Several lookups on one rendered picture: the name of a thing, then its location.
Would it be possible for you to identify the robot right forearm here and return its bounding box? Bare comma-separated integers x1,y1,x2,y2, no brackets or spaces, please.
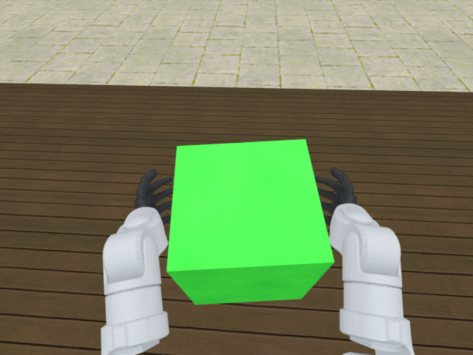
329,203,415,355

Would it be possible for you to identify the carton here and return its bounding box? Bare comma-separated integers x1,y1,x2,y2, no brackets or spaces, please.
166,139,334,305

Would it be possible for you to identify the robot left forearm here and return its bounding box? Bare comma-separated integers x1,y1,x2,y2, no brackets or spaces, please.
101,207,169,355

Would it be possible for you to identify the left robot hand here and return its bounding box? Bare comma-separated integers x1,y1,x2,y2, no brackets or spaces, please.
135,169,173,225

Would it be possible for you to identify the right robot hand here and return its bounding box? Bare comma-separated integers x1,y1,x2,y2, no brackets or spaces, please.
315,167,357,226

